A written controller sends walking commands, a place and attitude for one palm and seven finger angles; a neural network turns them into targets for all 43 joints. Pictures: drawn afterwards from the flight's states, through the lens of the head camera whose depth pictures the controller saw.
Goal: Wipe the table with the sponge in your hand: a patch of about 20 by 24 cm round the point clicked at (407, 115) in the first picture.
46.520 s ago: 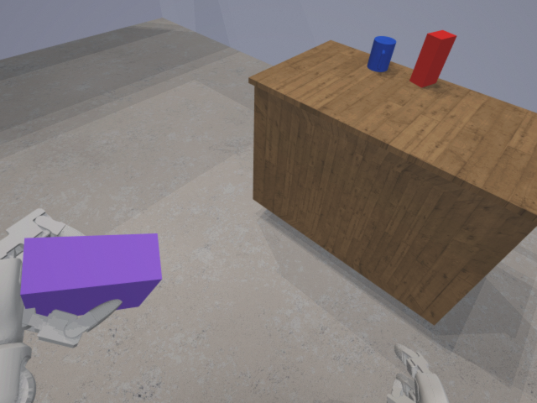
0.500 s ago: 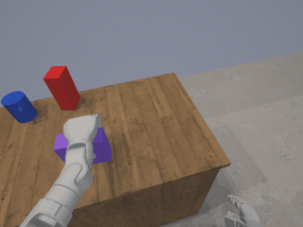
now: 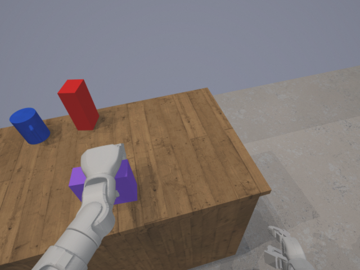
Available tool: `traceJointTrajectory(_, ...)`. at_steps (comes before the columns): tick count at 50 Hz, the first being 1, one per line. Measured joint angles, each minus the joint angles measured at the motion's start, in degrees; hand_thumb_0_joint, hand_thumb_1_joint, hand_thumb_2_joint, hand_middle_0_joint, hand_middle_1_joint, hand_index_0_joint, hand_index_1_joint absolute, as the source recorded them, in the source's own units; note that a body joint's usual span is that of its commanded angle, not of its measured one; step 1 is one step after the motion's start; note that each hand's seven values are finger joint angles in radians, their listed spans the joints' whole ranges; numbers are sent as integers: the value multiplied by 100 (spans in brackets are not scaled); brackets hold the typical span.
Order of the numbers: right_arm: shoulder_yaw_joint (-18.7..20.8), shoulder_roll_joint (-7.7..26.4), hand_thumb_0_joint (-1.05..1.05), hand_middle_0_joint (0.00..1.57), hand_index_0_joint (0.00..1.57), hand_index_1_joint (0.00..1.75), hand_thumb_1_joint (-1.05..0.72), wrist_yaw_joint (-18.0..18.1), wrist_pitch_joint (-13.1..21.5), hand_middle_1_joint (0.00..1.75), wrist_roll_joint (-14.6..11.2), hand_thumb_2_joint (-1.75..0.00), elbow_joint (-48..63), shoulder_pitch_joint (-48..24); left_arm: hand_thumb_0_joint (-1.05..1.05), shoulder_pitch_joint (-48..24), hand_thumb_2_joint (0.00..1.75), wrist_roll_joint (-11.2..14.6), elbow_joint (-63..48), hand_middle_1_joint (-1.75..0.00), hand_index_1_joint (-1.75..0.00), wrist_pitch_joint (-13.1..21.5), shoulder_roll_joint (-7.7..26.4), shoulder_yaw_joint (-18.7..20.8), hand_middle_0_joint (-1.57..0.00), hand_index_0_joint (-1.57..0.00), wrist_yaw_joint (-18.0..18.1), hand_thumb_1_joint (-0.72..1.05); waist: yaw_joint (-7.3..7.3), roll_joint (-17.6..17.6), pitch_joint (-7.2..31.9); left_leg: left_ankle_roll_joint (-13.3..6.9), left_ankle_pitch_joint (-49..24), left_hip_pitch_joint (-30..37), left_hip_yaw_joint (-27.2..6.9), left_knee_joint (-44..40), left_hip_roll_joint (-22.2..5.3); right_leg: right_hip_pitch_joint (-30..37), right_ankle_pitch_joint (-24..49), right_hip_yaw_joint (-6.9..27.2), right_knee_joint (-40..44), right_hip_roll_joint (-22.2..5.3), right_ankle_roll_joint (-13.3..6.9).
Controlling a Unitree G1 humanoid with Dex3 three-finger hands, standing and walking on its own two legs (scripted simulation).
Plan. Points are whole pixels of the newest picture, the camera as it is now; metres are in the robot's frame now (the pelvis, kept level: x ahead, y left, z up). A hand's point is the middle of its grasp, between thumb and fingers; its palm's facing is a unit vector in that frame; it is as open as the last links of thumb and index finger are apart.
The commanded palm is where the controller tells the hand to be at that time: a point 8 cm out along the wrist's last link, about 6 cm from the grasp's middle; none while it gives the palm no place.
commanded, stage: slide across to the third lane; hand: left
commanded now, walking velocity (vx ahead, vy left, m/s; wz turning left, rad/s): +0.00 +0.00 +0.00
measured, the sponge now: (108, 188) +0.31 +0.23 -0.02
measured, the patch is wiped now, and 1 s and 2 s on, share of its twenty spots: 0.80 0.85 0.95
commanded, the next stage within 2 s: wipe forward along the third lane in 0.42 s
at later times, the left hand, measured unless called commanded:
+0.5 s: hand (134, 168) +0.34 +0.16 +0.04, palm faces -0.04 -0.04 -1.00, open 9.6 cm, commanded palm +0.31 +0.14 +0.09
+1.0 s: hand (139, 157) +0.37 +0.16 +0.04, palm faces -0.09 -0.02 -1.00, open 9.6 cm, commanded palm +0.36 +0.15 +0.08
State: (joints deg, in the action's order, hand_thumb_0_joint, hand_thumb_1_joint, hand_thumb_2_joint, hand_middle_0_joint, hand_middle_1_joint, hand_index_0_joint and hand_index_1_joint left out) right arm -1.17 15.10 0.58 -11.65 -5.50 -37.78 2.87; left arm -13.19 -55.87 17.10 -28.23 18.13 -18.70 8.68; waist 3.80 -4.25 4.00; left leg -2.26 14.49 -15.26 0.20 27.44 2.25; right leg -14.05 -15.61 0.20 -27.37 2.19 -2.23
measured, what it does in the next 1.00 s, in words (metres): stands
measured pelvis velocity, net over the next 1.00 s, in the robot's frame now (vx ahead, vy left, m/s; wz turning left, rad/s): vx -0.02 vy -0.02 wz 0.01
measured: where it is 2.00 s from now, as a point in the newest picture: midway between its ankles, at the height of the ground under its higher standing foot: outside the picture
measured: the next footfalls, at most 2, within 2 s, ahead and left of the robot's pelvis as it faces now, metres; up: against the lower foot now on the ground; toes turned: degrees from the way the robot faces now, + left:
none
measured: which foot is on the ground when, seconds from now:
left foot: down 0.00-1.00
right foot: down 0.00-1.00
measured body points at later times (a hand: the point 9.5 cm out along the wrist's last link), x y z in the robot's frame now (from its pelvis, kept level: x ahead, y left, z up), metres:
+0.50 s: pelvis -0.01 -0.01 +0.00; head -0.01 -0.05 +0.45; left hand +0.33 +0.16 +0.10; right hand +0.21 -0.22 -0.11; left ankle +0.00 +0.10 -0.74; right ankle -0.02 -0.10 -0.74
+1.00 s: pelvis -0.02 -0.02 +0.00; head -0.01 -0.05 +0.44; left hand +0.37 +0.15 +0.09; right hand +0.14 -0.26 -0.13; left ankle +0.00 +0.10 -0.74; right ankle -0.02 -0.10 -0.74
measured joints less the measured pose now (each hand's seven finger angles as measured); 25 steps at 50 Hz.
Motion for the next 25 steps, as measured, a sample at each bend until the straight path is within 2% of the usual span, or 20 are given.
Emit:
traceJointTrajectory(11,39,-56,1,20,19,30,-91,9,85,30,-10,-90,-165,-10,1,-572,103,49,511,-145,-143,106,-293,-353,-76,-80,-8,-49,87,-63,-26,14,-65,-83,-88,14,42,-72,4,-92,-57,-41,-10)
traceJointTrajectory(17,29,-148,1,20,19,30,-90,-51,66,30,4,-90,-234,-43,1,-799,104,20,783,-144,-142,166,-533,-501,-76,-81,117,-50,93,-62,43,40,-59,-164,-87,53,22,-165,-4,-92,-111,-21,-34)
traceJointTrajectory(25,26,-158,1,20,19,30,-90,-85,-14,30,-13,-90,-292,-117,1,-990,104,68,1127,-144,-142,-112,-675,-573,-77,-82,303,-50,42,-25,95,86,-60,-165,-65,53,-33,-184,9,-69,-120,34,-77)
